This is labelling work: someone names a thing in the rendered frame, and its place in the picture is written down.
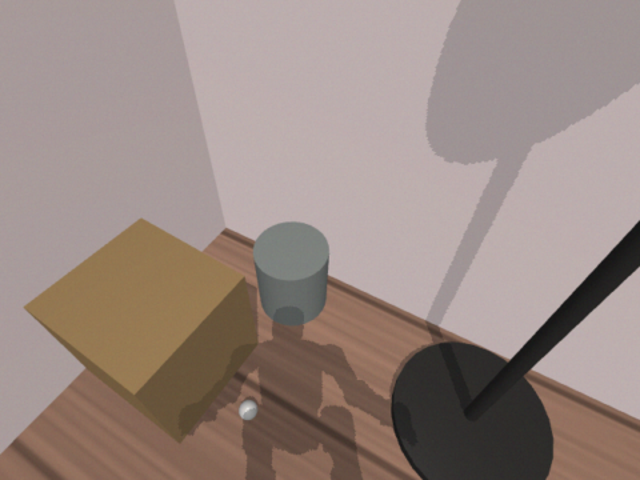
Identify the coat stand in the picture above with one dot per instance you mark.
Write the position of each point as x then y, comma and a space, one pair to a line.
460, 412

